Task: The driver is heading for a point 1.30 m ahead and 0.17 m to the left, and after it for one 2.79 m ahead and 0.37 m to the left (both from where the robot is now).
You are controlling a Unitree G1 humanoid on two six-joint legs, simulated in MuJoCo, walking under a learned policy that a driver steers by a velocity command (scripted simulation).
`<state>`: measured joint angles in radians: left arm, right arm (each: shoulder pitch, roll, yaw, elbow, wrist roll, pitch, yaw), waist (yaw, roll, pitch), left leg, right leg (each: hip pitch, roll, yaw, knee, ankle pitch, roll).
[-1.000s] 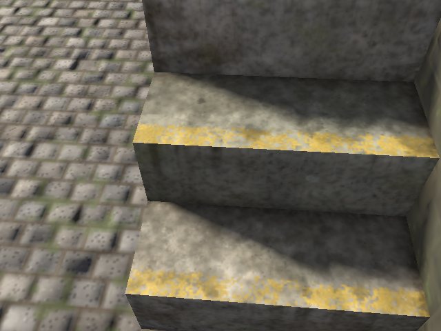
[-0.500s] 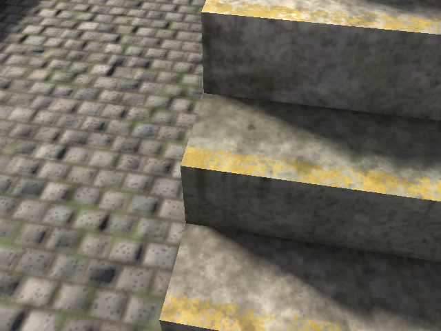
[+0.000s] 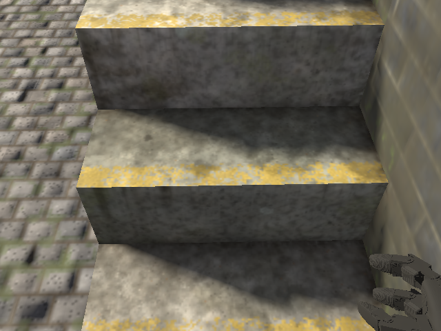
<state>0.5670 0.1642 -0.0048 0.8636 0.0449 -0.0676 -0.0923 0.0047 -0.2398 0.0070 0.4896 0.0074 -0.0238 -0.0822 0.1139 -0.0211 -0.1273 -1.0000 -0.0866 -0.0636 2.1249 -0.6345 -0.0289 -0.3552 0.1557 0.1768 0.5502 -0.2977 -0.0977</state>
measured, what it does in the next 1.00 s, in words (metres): climbs: left foot 0.21 m higher, then right foot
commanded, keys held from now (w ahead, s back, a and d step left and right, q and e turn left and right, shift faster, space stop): e+shift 0.02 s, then shift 0.22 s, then w+shift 0.04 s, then w+q+shift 0.72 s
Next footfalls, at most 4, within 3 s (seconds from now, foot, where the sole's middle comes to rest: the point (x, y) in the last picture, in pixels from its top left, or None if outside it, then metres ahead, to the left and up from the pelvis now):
0.38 left None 0.15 0.13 -0.56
0.84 right None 0.21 -0.12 -0.56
1.18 left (130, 286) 0.44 0.28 -0.36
1.74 right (241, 153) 0.67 0.06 -0.15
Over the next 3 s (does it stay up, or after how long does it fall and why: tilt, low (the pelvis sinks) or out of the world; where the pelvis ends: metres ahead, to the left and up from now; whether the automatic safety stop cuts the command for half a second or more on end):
stays up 1.03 0.18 0.90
